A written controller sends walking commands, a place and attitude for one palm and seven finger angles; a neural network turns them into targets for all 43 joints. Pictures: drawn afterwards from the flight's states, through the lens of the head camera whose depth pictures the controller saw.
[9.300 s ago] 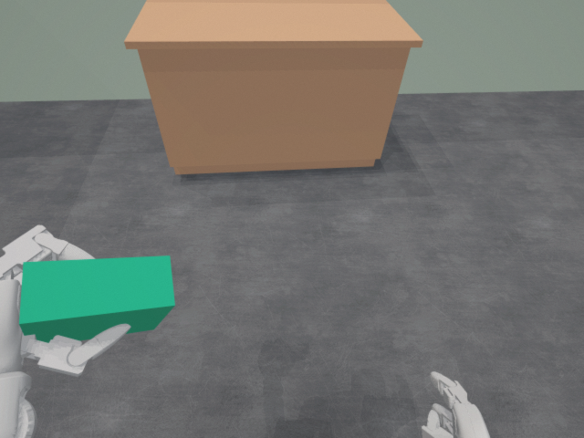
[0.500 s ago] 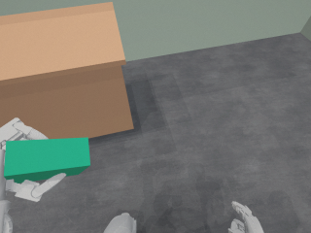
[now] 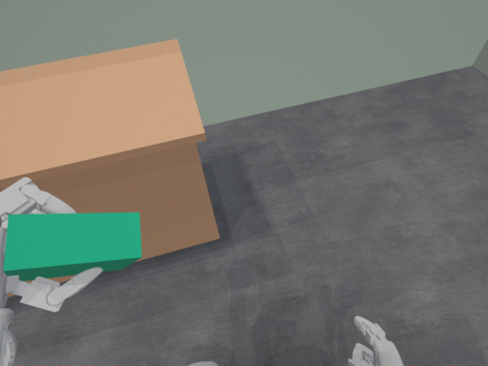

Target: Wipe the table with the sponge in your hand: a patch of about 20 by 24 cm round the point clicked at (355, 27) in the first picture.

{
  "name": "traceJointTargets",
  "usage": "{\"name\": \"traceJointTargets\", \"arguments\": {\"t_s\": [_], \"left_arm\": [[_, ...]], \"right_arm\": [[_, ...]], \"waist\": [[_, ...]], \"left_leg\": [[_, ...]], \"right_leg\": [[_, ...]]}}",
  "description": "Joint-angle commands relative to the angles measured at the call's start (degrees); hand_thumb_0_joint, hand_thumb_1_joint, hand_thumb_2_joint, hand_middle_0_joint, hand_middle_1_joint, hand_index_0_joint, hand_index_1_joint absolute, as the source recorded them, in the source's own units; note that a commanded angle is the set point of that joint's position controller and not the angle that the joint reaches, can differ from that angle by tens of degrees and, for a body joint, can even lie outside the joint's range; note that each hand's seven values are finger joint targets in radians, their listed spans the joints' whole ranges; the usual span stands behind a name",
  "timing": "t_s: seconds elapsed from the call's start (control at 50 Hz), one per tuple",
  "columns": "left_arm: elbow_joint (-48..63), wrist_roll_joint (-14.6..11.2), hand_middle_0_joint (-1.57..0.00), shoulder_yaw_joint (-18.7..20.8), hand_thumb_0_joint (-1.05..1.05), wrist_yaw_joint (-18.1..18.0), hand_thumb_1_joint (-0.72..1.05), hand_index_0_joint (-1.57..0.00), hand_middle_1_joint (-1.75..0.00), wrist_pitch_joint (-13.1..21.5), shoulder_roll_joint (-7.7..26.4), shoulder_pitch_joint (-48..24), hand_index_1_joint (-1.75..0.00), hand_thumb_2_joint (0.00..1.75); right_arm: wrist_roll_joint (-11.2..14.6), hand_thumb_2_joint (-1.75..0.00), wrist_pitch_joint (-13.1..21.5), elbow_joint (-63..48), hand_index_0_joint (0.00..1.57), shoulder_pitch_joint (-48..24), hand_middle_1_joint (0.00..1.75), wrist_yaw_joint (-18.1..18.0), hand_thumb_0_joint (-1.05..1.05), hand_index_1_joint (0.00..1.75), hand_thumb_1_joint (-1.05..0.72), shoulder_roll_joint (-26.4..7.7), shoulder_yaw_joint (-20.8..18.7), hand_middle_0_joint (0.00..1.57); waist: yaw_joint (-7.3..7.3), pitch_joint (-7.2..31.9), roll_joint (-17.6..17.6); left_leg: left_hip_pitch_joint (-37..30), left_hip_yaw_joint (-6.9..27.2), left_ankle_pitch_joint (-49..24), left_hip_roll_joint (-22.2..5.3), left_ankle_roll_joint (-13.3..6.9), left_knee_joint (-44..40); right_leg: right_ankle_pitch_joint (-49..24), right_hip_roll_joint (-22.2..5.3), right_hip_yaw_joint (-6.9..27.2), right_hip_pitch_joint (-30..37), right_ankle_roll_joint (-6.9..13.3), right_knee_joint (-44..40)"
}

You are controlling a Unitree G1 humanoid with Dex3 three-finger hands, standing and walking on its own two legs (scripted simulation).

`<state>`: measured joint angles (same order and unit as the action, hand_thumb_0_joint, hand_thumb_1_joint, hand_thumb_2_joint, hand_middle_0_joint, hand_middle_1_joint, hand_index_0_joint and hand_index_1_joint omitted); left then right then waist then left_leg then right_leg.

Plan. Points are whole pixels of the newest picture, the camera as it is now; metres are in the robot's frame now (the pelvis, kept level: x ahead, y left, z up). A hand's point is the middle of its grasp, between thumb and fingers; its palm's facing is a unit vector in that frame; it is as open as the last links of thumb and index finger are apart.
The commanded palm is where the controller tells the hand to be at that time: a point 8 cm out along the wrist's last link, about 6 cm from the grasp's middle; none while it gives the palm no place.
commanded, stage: take the last steps up to it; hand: left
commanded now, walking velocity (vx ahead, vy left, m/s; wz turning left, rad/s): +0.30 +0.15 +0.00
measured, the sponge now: (95, 246) +0.23 +0.19 +0.16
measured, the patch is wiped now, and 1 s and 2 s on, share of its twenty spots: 0.00 0.00 0.00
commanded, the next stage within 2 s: come to a stop and stand still in 1.38 s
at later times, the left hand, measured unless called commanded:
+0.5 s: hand (22, 166) +0.33 +0.32 +0.19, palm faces +0.37 -0.82 -0.43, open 9.6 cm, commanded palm +0.26 +0.36 +0.19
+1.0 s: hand (69, 135) +0.40 +0.29 +0.19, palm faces +0.26 -0.82 -0.50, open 9.6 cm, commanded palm +0.34 +0.35 +0.19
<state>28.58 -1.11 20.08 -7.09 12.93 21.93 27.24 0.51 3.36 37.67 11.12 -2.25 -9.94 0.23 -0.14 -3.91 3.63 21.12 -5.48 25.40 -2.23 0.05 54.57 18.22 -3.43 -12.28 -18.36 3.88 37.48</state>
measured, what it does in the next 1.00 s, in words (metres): walks ahead: left foot, then right foot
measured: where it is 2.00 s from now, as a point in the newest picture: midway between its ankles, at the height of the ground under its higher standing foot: (230, 359)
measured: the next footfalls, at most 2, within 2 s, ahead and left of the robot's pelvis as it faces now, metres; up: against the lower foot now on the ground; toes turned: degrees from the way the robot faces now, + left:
left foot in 0.32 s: +0.17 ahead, +0.20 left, +0.00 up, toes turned +8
right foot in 0.68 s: +0.18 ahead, +0.00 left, +0.00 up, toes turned -13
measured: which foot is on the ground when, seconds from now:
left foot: up 0.00-0.30, down 0.32-0.70, up 0.72-1.00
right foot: down 0.00-0.32, up 0.34-0.66, down 0.68-1.00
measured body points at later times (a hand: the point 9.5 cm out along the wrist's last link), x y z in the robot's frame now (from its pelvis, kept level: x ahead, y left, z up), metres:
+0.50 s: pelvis +0.09 +0.08 +0.01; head +0.12 +0.09 +0.46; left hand +0.30 +0.36 +0.22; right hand +0.25 -0.14 -0.07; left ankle +0.13 +0.19 -0.72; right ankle +0.06 -0.02 -0.65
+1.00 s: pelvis +0.16 +0.08 +0.02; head +0.22 +0.06 +0.47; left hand +0.38 +0.33 +0.21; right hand +0.31 -0.19 -0.08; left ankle +0.22 +0.25 -0.67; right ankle +0.14 +0.01 -0.72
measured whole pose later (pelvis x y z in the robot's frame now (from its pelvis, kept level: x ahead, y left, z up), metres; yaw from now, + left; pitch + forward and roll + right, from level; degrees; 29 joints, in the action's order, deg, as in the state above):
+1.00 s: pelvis +0.16 +0.08 +0.02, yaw -3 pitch +1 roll +3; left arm 31.1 -0.7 19.4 -8.1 14.0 21.6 29.7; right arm -0.2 2.3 34.4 10.2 -2.8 -15.5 -2.7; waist 1.1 -6.4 -1.6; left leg 27.6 -5.0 16.8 -4.3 1.5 45.9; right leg 16.3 -4.4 -9.5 -11.7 3.0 27.1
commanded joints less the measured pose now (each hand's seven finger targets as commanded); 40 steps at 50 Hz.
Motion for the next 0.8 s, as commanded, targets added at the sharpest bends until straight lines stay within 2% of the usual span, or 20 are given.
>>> {"name": "traceJointTargets", "arguments": {"t_s": [0.0, 0.04, 0.1, 0.16, 0.22, 0.26, 0.28, 0.3, 0.32, 0.34, 0.38, 0.46, 0.56, 0.64, 0.66, 0.68, 0.7, 0.72, 0.74, 0.78], "left_arm": [[7.4, -1.1, -1.2, 10.0, 0.0, -1.4, 0.1, -1.2, -1.6, 3.7, 10.3, -2.9, -1.6, 1.3], [7.2, -0.2, -1.2, 8.8, 0.0, -1.3, 0.1, -1.2, -1.6, 4.8, 9.3, -1.5, -1.6, 1.3], [12.7, 0.0, -1.2, 7.6, 0.0, -1.8, 0.1, -1.2, -1.6, 5.8, 9.8, -3.9, -1.6, 1.3], [15.3, 0.0, -1.2, 8.7, 0.0, -2.9, 0.1, -1.2, -1.6, 4.9, 10.4, -1.0, -1.6, 1.3], [17.5, -0.1, -1.2, 9.9, 0.0, -3.8, 0.1, -1.2, -1.6, 4.3, 11.0, -0.9, -1.6, 1.3], [18.6, -0.1, -1.2, 10.1, 0.0, -3.9, 0.1, -1.2, -1.6, 4.6, 10.7, -2.2, -1.6, 1.3], [17.4, -0.3, -1.2, 9.0, 0.0, -3.8, 0.1, -1.2, -1.6, 4.8, 9.4, -1.3, -1.6, 1.3], [19.4, -0.3, -1.2, 8.1, 0.0, -3.8, 0.1, -1.2, -1.6, 5.3, 8.4, -2.9, -1.6, 1.3], [18.3, 0.3, -1.2, 8.6, 0.0, -4.0, 0.1, -1.2, -1.6, 5.8, 9.9, -3.3, -1.6, 1.3], [11.4, 0.5, -1.2, 8.7, 0.0, -3.3, 0.1, -1.2, -1.6, 5.8, 10.6, -4.2, -1.6, 1.3], [13.2, -0.4, -1.2, 10.4, 0.0, -2.9, 0.1, -1.2, -1.6, 5.3, 11.9, -5.1, -1.6, 1.3], [17.8, -0.8, -1.2, 6.3, 0.0, -1.8, 0.1, -1.2, -1.6, 5.0, 7.5, -1.6, -1.6, 1.3], [15.2, -0.8, -1.2, 7.4, 0.0, -2.3, 0.1, -1.2, -1.6, 3.1, 8.7, 0.2, -1.6, 1.3], [9.0, -0.6, -1.2, 9.3, 0.0, -2.7, 0.1, -1.2, -1.6, 1.7, 9.8, -1.5, -1.6, 1.3], [8.5, -0.3, -1.2, 9.0, 0.0, -2.7, 0.1, -1.2, -1.6, 1.7, 9.7, -2.9, -1.6, 1.3], [7.5, 0.1, -1.2, 8.7, 0.0, -2.6, 0.1, -1.2, -1.6, 1.5, 10.3, -3.6, -1.6, 1.3], [7.3, -0.7, -1.2, 9.5, 0.0, -2.7, 0.1, -1.2, -1.6, 1.5, 11.5, -5.2, -1.6, 1.3], [7.5, -1.2, -1.2, 8.8, 0.0, -2.4, 0.1, -1.2, -1.6, 1.9, 10.5, -7.0, -1.6, 1.3], [5.8, -1.3, -1.2, 8.5, 0.0, -2.0, 0.1, -1.2, -1.6, 2.2, 9.8, -5.3, -1.6, 1.3], [7.9, -0.6, -1.2, 8.6, 0.0, -1.9, 0.1, -1.2, -1.6, 3.2, 10.2, -4.7, -1.6, 1.3]], "right_arm": [[-0.1, -0.9, 2.0, -8.9, 0.2, -5.5, 0.3, 0.0, 0.0, 0.3, -0.9, -6.8, -3.0, 0.2], [-0.5, -0.9, 1.3, -8.5, 0.2, -5.9, 0.3, 0.2, 0.0, 0.3, -0.9, -6.5, -2.3, 0.2], [-0.5, -0.9, 1.7, -9.9, 0.2, -5.3, 0.3, 0.3, 0.0, 0.3, -0.9, -6.6, -2.8, 0.2], [-0.7, -0.9, 2.5, -11.4, 0.2, -4.8, 0.3, 0.2, 0.0, 0.3, -0.9, -6.3, -3.3, 0.2], [-0.8, -0.9, 2.9, -12.3, 0.2, -3.8, 0.3, -0.4, 0.0, 0.3, -0.9, -6.1, -3.9, 0.2], [-0.6, -0.9, 3.0, -12.5, 0.2, -2.7, 0.3, -1.1, 0.0, 0.3, -0.9, -7.0, -4.7, 0.2], [-0.1, -0.9, 3.0, -12.2, 0.2, -1.1, 0.3, -1.6, 0.0, 0.3, -0.9, -8.0, -5.3, 0.2], [-0.1, -0.9, 3.0, -12.6, 0.2, -1.6, 0.3, -1.4, 0.0, 0.3, -0.9, -9.6, -5.8, 0.2], [0.0, -0.9, 3.4, -13.5, 0.2, -1.7, 0.3, -1.1, 0.0, 0.3, -0.9, -8.9, -5.4, 0.2], [0.1, -0.9, 3.9, -12.5, 0.2, -2.4, 0.3, -0.7, 0.0, 0.3, -0.9, -9.3, -5.2, 0.2], [0.4, -0.9, 4.2, -10.9, 0.2, -3.2, 0.3, -0.9, 0.0, 0.3, -0.9, -8.3, -5.1, 0.2], [0.5, -0.9, 5.4, -10.6, 0.2, -3.1, 0.3, -0.1, 0.0, 0.3, -0.9, -7.6, -3.9, 0.2], [-0.1, -0.9, 5.8, -10.5, 0.2, -2.7, 0.3, -0.7, 0.0, 0.3, -0.9, -7.5, -2.7, 0.2], [-0.2, -0.9, 4.1, -10.0, 0.2, -3.7, 0.3, -1.8, 0.0, 0.3, -0.9, -7.6, -2.6, 0.2], [0.0, -0.9, 3.6, -10.0, 0.2, -3.5, 0.3, -1.8, 0.0, 0.3, -0.9, -7.2, -2.7, 0.2], [-0.1, -0.9, 3.1, -10.5, 0.2, -3.2, 0.3, -1.5, 0.0, 0.3, -0.9, -6.0, -2.5, 0.2], [-0.1, -0.9, 3.4, -11.5, 0.2, -5.6, 0.3, -1.1, 0.0, 0.3, -0.9, -6.0, -2.1, 0.2], [0.0, -0.9, 3.5, -9.9, 0.2, -4.1, 0.3, -0.4, 0.0, 0.3, -0.9, -7.6, -3.0, 0.2], [0.1, -0.9, 3.3, -9.4, 0.2, -3.8, 0.3, -0.2, 0.0, 0.3, -0.9, -7.5, -3.1, 0.2], [-0.1, -0.9, 2.2, -9.1, 0.2, -5.7, 0.3, -0.3, 0.0, 0.3, -0.9, -6.6, -2.0, 0.2]], "waist": [[-0.02, 5.8, -9.7], [-0.18, 5.7, -9.0], [0.1, 7.2, -11.5], [-1.67, 9.3, -13.5], [-1.18, 10.9, -13.2], [-0.25, 11.7, -6.2], [0.94, 13.1, 2.8], [1.06, 13.5, 16.7], [0.75, 13.0, 15.5], [0.98, 9.1, 8.7], [0.53, 9.8, 9.9], [0.13, 9.1, 9.7], [0.21, 10.1, 6.7], [-0.35, 10.2, 1.7], [-0.21, 10.7, -3.6], [0.18, 11.4, -15.6], [-0.88, 8.4, -21.9], [0.04, 8.7, -18.2], [0.26, 6.4, -15.3], [-0.21, 7.4, -8.2]], "left_leg": [[21.0, 7.3, -3.6, -3.4, 1.8, 18.4], [19.6, 5.6, -7.0, -3.8, 1.9, 14.6], [11.1, 1.9, -9.2, -4.5, 1.3, -1.4], [4.9, -3.4, -9.7, -1.6, 0.7, -13.3], [-3.8, -5.8, -12.6, 0.5, 0.5, -22.9], [-11.7, -6.4, -15.2, 0.5, 0.2, -29.6], [-19.8, -1.1, -15.3, -3.1, -1.4, -31.8], [-26.7, 15.3, -22.9, -15.0, -6.2, -33.9], [-25.4, 24.2, -28.8, -20.5, -11.2, -36.3], [-17.4, 23.2, -20.4, -21.1, -12.4, -38.7], [-17.9, 18.3, -17.4, -18.9, -12.9, -37.1], [-13.5, 8.4, -21.2, -14.2, -10.5, -37.8], [-12.5, 6.1, -22.7, -14.5, -8.5, -36.9], [-5.8, 4.0, -12.3, -12.8, -5.7, -29.3], [-2.3, 1.3, -9.4, -9.9, -4.3, -21.6], [7.0, -2.7, -1.9, -3.2, -1.9, -8.7], [16.9, -0.9, 7.0, 0.7, 0.2, 3.9], [17.3, 5.3, 2.6, -0.8, 1.0, 11.4], [18.7, 6.6, -0.5, -1.9, 1.6, 14.3], [18.1, 5.8, -4.0, -2.5, 2.3, 14.0]], "right_leg": [[-13.5, -21.4, 28.8, 16.3, 6.0, -20.7], [-23.3, -18.0, 18.2, 14.3, 3.9, -19.5], [-25.0, -16.3, 11.4, 11.7, 3.0, -18.7], [-26.6, -15.4, 11.8, 14.4, 3.1, -17.2], [-19.4, -14.4, 11.4, 13.1, 2.0, -14.5], [-14.6, -11.1, 9.5, 10.2, 0.0, -7.5], [-9.5, -8.1, 7.3, 3.8, -1.9, 3.2], [12.6, -1.4, 3.4, -9.3, -4.7, 17.4], [21.0, 1.1, 6.7, -13.9, -4.1, 28.4], [18.4, -0.5, 9.0, -15.3, -3.8, 32.5], [12.3, -3.2, 9.8, -18.1, -5.1, 32.6], [5.6, -2.4, 6.5, -13.5, -5.7, 21.8], [4.0, 0.5, 2.7, -4.1, -5.9, 4.8], [-1.0, 0.7, 3.1, 8.5, -4.7, -9.8], [-2.1, -3.1, 9.2, 12.2, -2.7, -14.0], [-2.4, -13.5, 27.4, 16.8, 2.3, -18.6], [-7.7, -23.1, 41.6, 19.4, 7.6, -22.9], [-7.0, -23.0, 39.0, 18.0, 7.0, -23.2], [-9.3, -21.6, 35.0, 16.5, 6.4, -22.5], [-23.2, -17.8, 24.9, 16.8, 4.8, -19.1]]}}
